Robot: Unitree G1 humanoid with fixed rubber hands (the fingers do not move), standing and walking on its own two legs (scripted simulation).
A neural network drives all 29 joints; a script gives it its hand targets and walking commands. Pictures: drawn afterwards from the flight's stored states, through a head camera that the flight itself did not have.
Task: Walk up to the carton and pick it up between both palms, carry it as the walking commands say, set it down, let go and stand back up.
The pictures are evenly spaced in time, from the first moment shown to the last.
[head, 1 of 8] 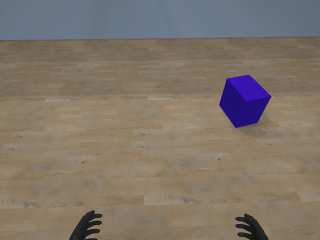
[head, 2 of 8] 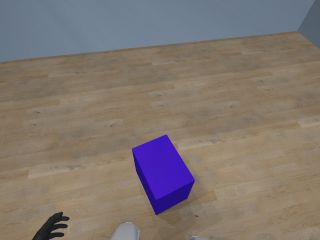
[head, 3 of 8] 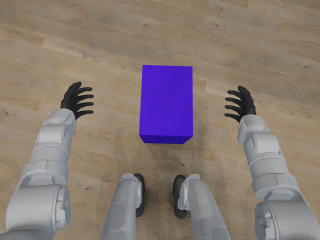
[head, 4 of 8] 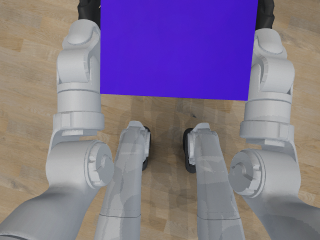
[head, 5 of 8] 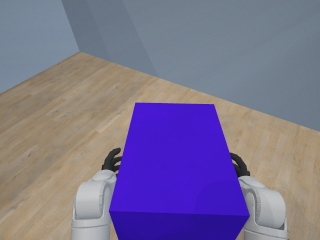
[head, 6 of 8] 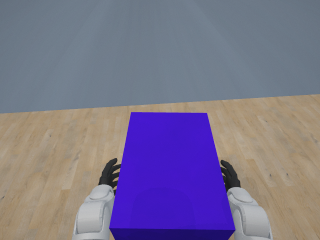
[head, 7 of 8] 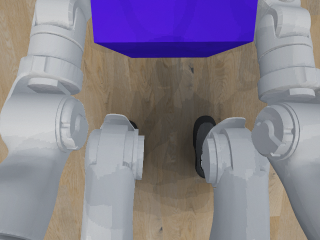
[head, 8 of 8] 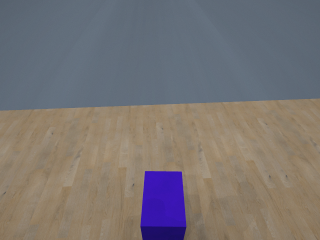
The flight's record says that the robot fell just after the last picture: no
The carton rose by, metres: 0.67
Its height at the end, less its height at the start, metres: +0.00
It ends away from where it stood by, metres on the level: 1.68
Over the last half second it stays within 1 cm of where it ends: yes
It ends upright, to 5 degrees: yes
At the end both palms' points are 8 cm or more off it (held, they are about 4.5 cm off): yes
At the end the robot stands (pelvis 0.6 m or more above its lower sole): yes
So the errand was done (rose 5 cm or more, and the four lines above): yes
